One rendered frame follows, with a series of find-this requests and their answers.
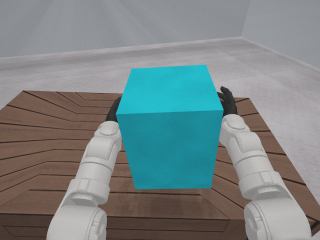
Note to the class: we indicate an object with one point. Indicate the left robot hand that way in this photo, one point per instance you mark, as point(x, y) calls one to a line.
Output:
point(111, 116)

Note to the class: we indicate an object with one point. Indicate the robot left forearm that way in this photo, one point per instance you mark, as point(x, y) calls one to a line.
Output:
point(91, 184)

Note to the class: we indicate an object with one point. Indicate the pedestal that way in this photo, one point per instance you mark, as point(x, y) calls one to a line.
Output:
point(43, 137)

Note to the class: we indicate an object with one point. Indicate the right robot hand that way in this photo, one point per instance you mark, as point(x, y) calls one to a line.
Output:
point(228, 103)

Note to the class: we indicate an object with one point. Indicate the carton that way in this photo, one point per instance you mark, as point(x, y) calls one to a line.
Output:
point(170, 121)

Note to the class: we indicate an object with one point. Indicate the robot left upper arm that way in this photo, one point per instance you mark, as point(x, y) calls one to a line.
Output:
point(78, 222)

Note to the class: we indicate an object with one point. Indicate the robot right forearm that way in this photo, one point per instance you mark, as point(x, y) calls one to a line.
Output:
point(257, 178)

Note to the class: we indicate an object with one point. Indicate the robot right upper arm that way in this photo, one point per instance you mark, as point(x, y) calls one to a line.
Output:
point(275, 219)

